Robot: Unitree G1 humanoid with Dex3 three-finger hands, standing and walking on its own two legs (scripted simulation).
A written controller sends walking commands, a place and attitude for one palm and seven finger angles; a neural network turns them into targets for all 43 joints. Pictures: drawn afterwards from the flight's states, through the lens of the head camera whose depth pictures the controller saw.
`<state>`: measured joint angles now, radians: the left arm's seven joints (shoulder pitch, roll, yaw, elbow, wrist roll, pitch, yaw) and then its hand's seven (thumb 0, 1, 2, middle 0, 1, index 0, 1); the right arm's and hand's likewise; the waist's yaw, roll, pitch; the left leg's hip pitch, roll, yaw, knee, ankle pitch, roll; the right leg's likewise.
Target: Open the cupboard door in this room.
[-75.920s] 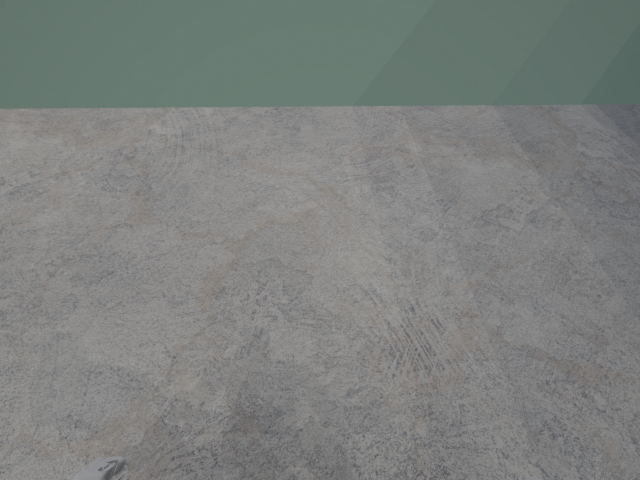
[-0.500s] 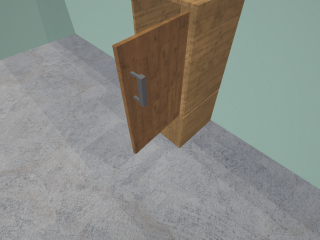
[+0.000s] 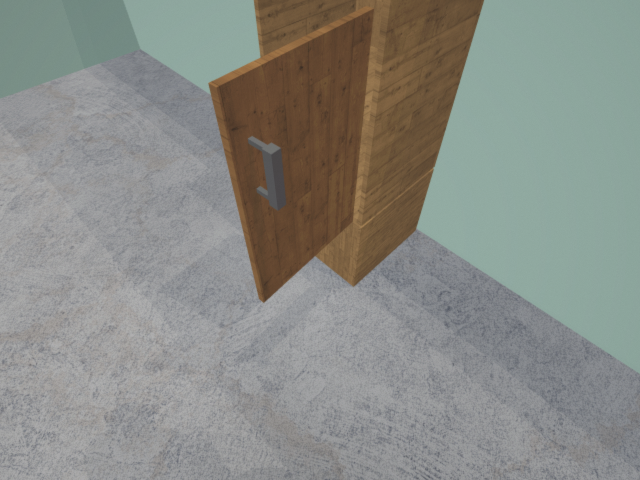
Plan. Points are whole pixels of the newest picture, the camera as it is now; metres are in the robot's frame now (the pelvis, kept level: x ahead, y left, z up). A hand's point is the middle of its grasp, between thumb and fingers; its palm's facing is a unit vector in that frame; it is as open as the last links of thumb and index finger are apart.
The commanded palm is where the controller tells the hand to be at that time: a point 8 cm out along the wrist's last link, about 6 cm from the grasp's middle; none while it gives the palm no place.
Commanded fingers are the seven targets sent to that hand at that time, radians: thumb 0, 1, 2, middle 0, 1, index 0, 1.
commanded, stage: look to check the result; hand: left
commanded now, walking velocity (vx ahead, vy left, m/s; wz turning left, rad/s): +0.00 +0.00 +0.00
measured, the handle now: (266, 173) +0.58 +0.13 +0.02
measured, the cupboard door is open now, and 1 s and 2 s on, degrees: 94 94 94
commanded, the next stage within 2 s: stand and wait in 0.30 s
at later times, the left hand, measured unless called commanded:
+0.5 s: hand out of the picture +0.06 +0.22 -0.16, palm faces +0.00 -0.96 -0.29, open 7.4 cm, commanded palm none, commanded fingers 0.00 0.90 0.90 -0.20 -0.30 -0.20 -0.30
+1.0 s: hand out of the picture +0.08 +0.22 -0.16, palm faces -0.02 -0.95 -0.30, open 7.4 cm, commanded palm none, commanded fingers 0.00 0.90 0.90 -0.20 -0.30 -0.20 -0.30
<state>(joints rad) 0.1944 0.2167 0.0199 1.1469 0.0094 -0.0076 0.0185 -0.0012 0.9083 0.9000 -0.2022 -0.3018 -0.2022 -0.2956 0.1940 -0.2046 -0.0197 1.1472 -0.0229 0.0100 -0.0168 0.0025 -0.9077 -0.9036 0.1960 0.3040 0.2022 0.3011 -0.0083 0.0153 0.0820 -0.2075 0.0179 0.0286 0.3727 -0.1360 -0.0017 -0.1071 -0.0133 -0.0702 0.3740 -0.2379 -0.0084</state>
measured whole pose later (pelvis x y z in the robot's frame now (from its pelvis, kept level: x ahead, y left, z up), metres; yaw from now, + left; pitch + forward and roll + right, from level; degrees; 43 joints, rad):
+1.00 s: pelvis +0.03 +0.00 +0.00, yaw -1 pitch -1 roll +0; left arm 0.15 0.27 0.01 1.15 0.01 -0.02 0.01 0.00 0.91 0.90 -0.20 -0.30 -0.20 -0.30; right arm 0.14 -0.27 -0.01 1.15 -0.02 0.00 -0.01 0.00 -0.91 -0.90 0.20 0.30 0.20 0.30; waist 0.00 0.01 0.07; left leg -0.15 0.02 0.04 0.32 -0.15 -0.01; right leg -0.04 -0.01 -0.06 0.30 -0.24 -0.01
